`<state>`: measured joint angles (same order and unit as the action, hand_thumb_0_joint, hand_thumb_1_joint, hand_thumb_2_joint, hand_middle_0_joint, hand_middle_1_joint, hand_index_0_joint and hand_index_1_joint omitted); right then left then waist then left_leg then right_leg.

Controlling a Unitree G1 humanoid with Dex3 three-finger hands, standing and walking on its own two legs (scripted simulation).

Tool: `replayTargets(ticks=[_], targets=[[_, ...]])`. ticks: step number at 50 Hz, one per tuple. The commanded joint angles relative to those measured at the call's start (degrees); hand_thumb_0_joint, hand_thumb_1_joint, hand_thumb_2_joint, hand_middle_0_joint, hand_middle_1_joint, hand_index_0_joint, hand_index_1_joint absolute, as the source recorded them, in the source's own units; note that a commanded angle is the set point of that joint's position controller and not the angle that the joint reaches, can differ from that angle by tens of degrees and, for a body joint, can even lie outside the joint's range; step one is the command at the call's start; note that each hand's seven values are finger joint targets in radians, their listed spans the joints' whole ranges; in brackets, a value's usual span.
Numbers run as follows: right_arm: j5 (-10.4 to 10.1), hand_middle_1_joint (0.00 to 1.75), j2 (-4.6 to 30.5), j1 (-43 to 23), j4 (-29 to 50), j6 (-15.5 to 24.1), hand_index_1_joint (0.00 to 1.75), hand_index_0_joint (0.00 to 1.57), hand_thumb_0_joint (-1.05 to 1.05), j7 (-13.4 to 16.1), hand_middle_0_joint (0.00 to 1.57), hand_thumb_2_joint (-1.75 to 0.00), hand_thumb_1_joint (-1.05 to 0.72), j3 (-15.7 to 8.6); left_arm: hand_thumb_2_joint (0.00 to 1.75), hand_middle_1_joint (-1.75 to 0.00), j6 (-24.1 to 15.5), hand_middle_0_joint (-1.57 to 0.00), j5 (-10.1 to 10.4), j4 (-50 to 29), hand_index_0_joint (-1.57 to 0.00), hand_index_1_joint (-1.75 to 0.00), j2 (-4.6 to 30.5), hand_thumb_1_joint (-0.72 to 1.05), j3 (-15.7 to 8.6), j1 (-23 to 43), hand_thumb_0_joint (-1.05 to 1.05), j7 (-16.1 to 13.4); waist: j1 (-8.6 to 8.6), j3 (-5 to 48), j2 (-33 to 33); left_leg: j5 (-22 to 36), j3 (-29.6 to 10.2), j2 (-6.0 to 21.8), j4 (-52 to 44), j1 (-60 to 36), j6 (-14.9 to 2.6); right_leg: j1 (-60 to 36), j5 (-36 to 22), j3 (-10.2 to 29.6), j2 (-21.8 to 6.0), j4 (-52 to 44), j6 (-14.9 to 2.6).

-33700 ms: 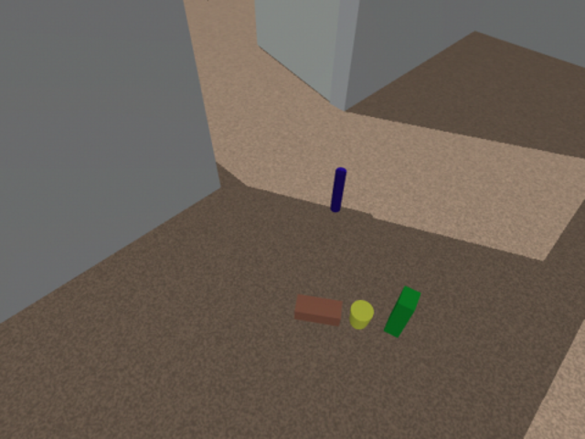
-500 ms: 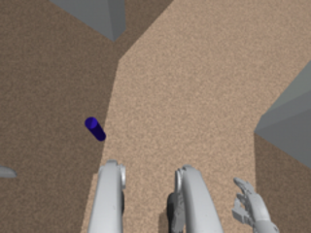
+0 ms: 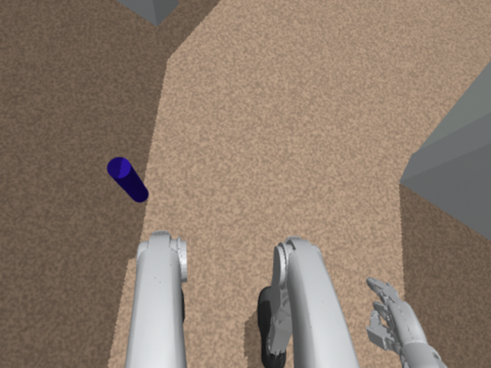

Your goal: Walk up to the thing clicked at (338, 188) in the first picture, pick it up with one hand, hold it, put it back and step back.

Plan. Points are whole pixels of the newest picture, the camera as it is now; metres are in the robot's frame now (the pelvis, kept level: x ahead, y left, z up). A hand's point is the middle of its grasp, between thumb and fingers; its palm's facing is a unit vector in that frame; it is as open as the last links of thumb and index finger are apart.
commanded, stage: go down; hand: left
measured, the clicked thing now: (131, 183) +0.45 +0.26 -0.34
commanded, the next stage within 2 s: approach in 0.48 s
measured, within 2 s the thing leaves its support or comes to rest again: neither
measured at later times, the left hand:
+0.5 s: hand out of the picture +0.35 +0.43 -0.03, palm faces +0.23 -0.97 -0.09, open 17.6 cm
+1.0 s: hand (21, 184) +0.38 +0.40 -0.16, palm faces +0.23 -0.97 +0.03, open 17.7 cm
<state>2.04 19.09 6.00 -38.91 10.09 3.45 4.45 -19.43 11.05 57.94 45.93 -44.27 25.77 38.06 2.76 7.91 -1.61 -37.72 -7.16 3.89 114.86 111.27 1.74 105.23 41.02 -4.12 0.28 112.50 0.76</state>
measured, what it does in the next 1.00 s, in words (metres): lowers itself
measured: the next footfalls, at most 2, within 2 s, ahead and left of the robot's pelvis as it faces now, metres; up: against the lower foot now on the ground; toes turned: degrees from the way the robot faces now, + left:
none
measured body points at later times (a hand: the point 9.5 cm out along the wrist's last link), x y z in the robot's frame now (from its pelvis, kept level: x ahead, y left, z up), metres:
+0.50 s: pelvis -0.01 +0.00 -0.04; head +0.20 +0.07 +0.36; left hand +0.34 +0.48 -0.03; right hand +0.16 -0.27 -0.14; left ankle +0.08 +0.14 -0.43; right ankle +0.07 -0.13 -0.42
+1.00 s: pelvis -0.02 +0.00 -0.11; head +0.21 +0.10 +0.26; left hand +0.36 +0.45 -0.16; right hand +0.15 -0.27 -0.19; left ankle +0.08 +0.14 -0.43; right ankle +0.07 -0.13 -0.42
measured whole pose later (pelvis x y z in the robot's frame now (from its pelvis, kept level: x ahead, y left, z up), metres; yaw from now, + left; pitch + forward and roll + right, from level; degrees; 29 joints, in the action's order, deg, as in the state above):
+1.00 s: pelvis -0.02 +0.00 -0.11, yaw -5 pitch +28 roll -9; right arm 7.1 21.1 1.1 -38.4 10.8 0.6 12.1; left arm -35.5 16.0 73.0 52.4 -48.5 36.1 41.9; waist 7.1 -1.1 -6.9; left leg -39.1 -12.3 3.8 136.2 126.4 2.2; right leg 119.2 41.5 -6.4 2.4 131.7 1.6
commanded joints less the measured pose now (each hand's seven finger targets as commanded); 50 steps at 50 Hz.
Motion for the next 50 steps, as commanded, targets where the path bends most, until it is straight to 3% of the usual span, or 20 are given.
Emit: replayTargets(ticks=[1, 3, 5, 9, 11, 15, 18, 21, 22, 26, 29, 30, 32, 35, 39, 41, 47, 50], targets=[[-0.3, 0.3, 12.4, 6.4, 3.4, 1.9, 0.3, 0.2, 0.0, 1.1, 0.2, -0.91, -0.92, -4.8, 0.04, -0.03, -3.7, -0.05, 2.0, -9.7, -0.04, -0.04, 24.3, -0.58, -4.6, 9.8, 0.0, 1.0, -2.24, 33.4, 13.3, 8.7, 2.5, -1.0, -13.3, -28.0, -2.85, -11.5, -9.2, -0.3, 1.3, -11.8, -2.84], [-0.3, 0.3, 12.4, 6.0, 3.6, 2.0, 0.3, 0.2, 0.0, 1.0, 0.2, -0.91, -0.92, -4.5, 0.04, -0.03, -3.6, -0.05, 2.0, -9.4, -0.04, -0.03, 25.6, -0.56, -5.3, 10.1, 0.0, 1.2, -2.6, 32.4, 12.9, 6.0, 2.6, -0.9, -13.2, -26.0, -2.8, -10.7, -7.1, -0.2, 1.4, -11.3, -2.78], [-0.3, 0.3, 13.0, 6.3, 3.4, 2.0, 0.3, 0.2, 0.0, 1.0, 0.2, -0.91, -0.92, -4.4, 0.04, -0.02, -3.5, -0.05, 2.2, -9.3, -0.04, -0.03, 26.3, -0.55, -5.6, 10.3, 0.0, 1.6, -2.76, 33.8, 15.2, 7.5, 2.1, -0.8, -13.1, -28.1, -2.51, -10.0, -8.4, -0.8, 1.4, -9.6, -2.97], [-0.3, 0.3, 12.7, 6.6, 3.3, 1.9, 0.3, 0.2, 0.0, 0.9, 0.2, -0.91, -0.93, -4.0, 0.05, -0.03, -3.1, -0.05, 2.6, -8.7, -0.04, -0.04, 26.7, -0.57, -6.3, 9.2, 0.0, 2.1, -2.98, 35.2, 13.2, 11.6, 3.0, -1.1, -10.6, -26.5, -2.89, -11.2, -11.0, -0.6, 1.5, -9.3, -2.81], [-0.3, 0.3, 13.1, 6.6, 3.0, 1.9, 0.3, 0.2, 0.0, 0.9, 0.2, -0.91, -0.92, -4.1, 0.06, -0.03, -3.2, -0.05, 2.6, -10.6, -0.03, -0.05, 28.1, -0.57, -6.5, 11.4, 0.0, 2.4, -3.1, 35.2, 15.4, 11.0, 2.4, -0.9, -10.7, -27.5, -2.67, -9.1, -10.5, -0.9, 1.6, -8.1, -3.09], [-0.2, 0.3, 12.8, 6.8, 2.9, 1.8, 0.3, 0.2, 0.0, 0.8, 0.2, -0.91, -0.92, -3.9, 0.06, -0.03, -2.8, -0.05, 2.8, -8.9, -0.03, -0.05, 27.5, -0.56, -6.2, 11.7, 0.0, 2.8, -2.32, 34.1, 13.8, 10.4, 2.7, -1.0, -9.3, -25.0, -2.89, -8.9, -10.2, -1.0, 1.6, -7.7, -2.86], [0.0, 0.3, 13.1, 7.0, 2.8, 1.8, 0.3, 0.2, 0.0, 0.7, 0.2, -0.91, -0.92, -3.6, 0.06, -0.03, -2.8, -0.05, 2.5, -10.1, -0.03, -0.04, 29.3, -0.57, -6.9, 12.9, 0.0, 2.9, -2.89, 35.6, 15.7, 12.0, 2.5, -0.9, -8.9, -26.2, -2.67, -8.7, -11.2, -1.2, 1.6, -6.4, -3.08], [-0.2, 0.3, 13.3, 7.2, 2.9, 1.5, 0.3, 0.2, 0.0, 0.7, 0.2, -0.91, -0.92, -3.7, 0.06, -0.03, -2.5, -0.05, 2.4, -8.0, -0.03, -0.05, 27.6, -0.57, -6.0, 13.0, 0.0, 3.0, -1.47, 33.4, 13.9, 9.9, 2.1, -0.9, -8.9, -24.5, -2.75, -7.1, -9.8, -1.6, 1.6, -6.3, -2.99], [-0.2, 0.3, 13.3, 6.9, 3.0, 1.5, 0.3, 0.2, 0.0, 0.7, 0.2, -0.91, -0.92, -3.7, 0.06, -0.03, -2.8, -0.05, 2.2, -9.0, -0.03, -0.05, 29.3, -0.57, -6.5, 14.1, 0.0, 2.9, -2.22, 32.2, 15.0, 7.0, 2.0, -0.8, -9.5, -23.4, -2.66, -6.1, -7.9, -1.6, 1.6, -6.0, -3.06], [-0.2, 0.3, 13.7, 6.4, 3.4, 1.5, 0.3, 0.2, 0.0, 0.8, 0.2, -0.91, -0.92, -3.7, 0.05, -0.03, -2.9, -0.05, 2.1, -8.7, -0.04, -0.04, 29.9, -0.57, -6.3, 15.4, 0.0, 3.1, -1.76, 32.1, 15.0, 4.2, 1.9, -0.8, -9.3, -23.0, -2.73, -4.9, -6.4, -1.6, 1.7, -5.8, -3.01], [-0.1, 0.3, 13.6, 6.6, 3.2, 1.5, 0.3, 0.2, 0.0, 0.8, 0.2, -0.91, -0.93, -3.3, 0.09, -0.07, -2.8, -0.08, 2.3, -6.8, -0.04, -0.1, 29.8, -0.59, -6.5, 14.7, 0.0, 3.5, -1.71, 31.4, 14.9, 5.4, 2.2, -0.9, -8.4, -22.2, -2.78, -4.6, -7.1, -1.7, 1.7, -5.3, -2.96], [-0.1, 0.3, 13.6, 7.0, 3.2, 1.6, 0.3, 0.2, 0.0, 0.6, 0.2, -0.9, -0.91, -3.2, 0.01, -0.04, -3.0, -0.09, 2.4, -6.6, -0.06, -0.06, 30.9, -0.61, -7.3, 14.7, 0.0, 3.4, -1.5, 32.3, 13.8, 6.2, 2.4, -1.0, -7.6, -21.5, -2.86, -5.8, -7.4, -1.6, 1.7, -5.3, -2.89], [0.1, 0.3, 13.4, 6.7, 2.9, 1.6, 0.3, 0.2, 0.0, 0.5, 0.2, -0.91, -0.92, -2.5, 0.0, -0.04, -3.7, -0.08, 3.0, -4.0, -0.06, -0.07, 29.7, -0.61, -7.2, 14.3, 0.0, 4.0, -1.24, 30.5, 13.0, 7.9, 2.6, -1.0, -6.1, -20.0, -2.95, -5.1, -8.5, -1.8, 1.8, -4.3, -2.9], [0.5, 0.3, 13.7, 6.1, 2.7, 2.0, 0.3, 0.2, 0.0, 0.2, 0.2, -0.91, -0.92, -1.9, 0.0, -0.05, -5.9, -0.09, 4.3, -0.2, -0.07, -0.07, 26.9, -0.61, -6.0, 16.0, 0.0, 4.8, 0.96, 26.8, 10.7, 6.0, 2.4, -1.0, -3.4, -15.5, -3.13, -2.9, -7.2, -2.3, 2.1, -3.0, -2.78], [1.4, 0.3, 14.0, 4.9, 2.9, 2.8, 0.3, 0.2, 0.0, -0.5, 0.2, -0.9, -0.91, -0.6, 0.0, -0.05, -11.1, -0.09, 6.2, 3.7, -0.07, -0.07, 25.4, -0.61, -5.9, 16.6, 0.0, 5.2, 1.89, 26.0, 8.4, 5.0, 2.4, -0.9, 0.3, -11.9, -3.02, -3.0, -6.5, -2.9, 2.6, -0.8, -2.52], [2.0, 0.3, 14.8, 3.7, 3.0, 3.0, 0.3, 0.2, 0.0, -0.7, 0.2, -0.9, -0.91, 0.0, 0.0, -0.06, -13.4, -0.08, 6.9, 6.0, -0.07, -0.07, 23.3, -0.61, -4.3, 17.0, 0.0, 5.6, 2.54, 24.8, 9.0, 4.0, 2.1, -0.8, 1.6, -12.0, -2.81, -0.9, -5.8, -3.6, 2.8, 0.5, -2.6], [4.5, 0.3, 16.6, 1.8, 3.0, 2.0, 0.3, 0.2, 0.0, -2.0, 0.2, -0.9, -0.91, 2.4, 0.0, -0.06, -20.6, -0.09, 6.6, 4.8, -0.07, -0.07, 29.4, -0.61, -7.1, 20.2, 0.0, 3.9, 2.3, 27.1, 13.6, 6.3, 1.1, 0.1, 6.6, -12.9, -1.92, -0.3, -7.8, -5.3, 3.6, 6.2, -2.65], [6.2, 0.3, 17.5, 0.7, 3.0, 0.8, 0.3, 0.2, 0.0, -2.4, 0.2, -0.9, -0.91, 3.7, 0.0, -0.07, -22.7, -0.09, 5.6, 4.9, -0.08, -0.08, 30.8, -0.61, -7.1, 20.0, 0.0, 3.4, 2.58, 28.4, 17.9, 9.5, 0.4, 0.7, 8.8, -15.5, -1.45, 0.1, -10.4, -5.9, 3.9, 8.7, -2.65]])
